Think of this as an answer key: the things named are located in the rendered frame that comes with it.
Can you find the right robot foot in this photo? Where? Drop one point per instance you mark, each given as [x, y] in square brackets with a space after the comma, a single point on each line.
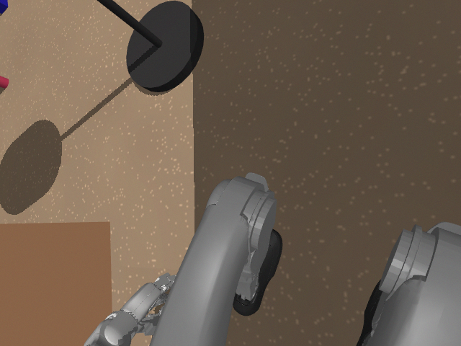
[368, 315]

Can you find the left robot foot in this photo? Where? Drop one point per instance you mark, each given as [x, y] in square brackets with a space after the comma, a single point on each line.
[267, 271]

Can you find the floor lamp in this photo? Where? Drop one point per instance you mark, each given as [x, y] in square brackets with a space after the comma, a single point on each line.
[165, 45]

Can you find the left robot hand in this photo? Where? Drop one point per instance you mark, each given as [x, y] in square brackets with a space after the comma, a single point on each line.
[148, 296]

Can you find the left robot arm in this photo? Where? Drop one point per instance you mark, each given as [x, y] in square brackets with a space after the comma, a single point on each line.
[116, 330]

